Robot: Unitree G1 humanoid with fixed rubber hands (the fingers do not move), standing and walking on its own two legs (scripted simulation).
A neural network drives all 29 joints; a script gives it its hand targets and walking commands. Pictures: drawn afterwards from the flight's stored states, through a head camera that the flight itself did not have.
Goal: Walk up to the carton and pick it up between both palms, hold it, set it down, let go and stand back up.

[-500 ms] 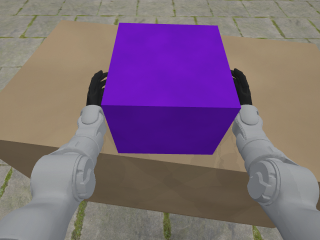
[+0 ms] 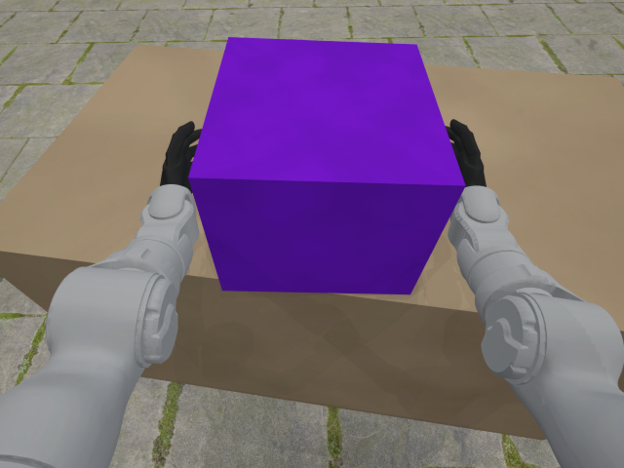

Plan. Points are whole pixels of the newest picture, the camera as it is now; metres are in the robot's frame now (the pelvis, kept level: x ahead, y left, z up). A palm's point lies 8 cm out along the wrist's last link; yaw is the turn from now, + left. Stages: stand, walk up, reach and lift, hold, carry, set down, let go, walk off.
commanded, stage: reach and lift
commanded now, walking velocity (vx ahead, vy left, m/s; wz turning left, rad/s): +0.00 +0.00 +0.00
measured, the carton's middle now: (320, 166) +0.53 -0.01 +0.08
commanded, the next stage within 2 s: none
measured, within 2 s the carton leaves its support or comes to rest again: neither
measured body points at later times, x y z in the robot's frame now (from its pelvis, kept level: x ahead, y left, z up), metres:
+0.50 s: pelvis +0.05 +0.01 +0.01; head +0.05 +0.01 +0.46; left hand +0.49 +0.16 +0.14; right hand +0.47 -0.21 +0.15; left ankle +0.02 +0.15 -0.74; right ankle +0.06 -0.14 -0.74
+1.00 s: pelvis +0.01 +0.01 +0.01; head -0.04 +0.02 +0.46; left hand +0.43 +0.17 +0.20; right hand +0.41 -0.20 +0.19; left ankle +0.02 +0.15 -0.74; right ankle +0.06 -0.14 -0.74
